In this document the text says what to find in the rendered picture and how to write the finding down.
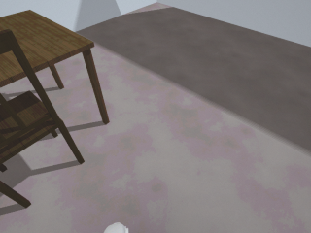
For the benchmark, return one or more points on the chair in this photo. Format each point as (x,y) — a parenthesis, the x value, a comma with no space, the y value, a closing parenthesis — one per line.
(25,119)

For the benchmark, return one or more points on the table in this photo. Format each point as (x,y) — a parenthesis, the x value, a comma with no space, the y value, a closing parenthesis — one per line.
(45,43)

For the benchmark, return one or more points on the left robot thigh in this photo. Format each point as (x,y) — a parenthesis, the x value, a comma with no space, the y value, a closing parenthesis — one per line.
(116,228)

